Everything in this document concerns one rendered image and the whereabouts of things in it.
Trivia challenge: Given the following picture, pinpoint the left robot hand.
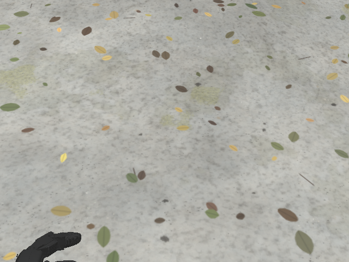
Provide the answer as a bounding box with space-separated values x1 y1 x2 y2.
16 232 81 262

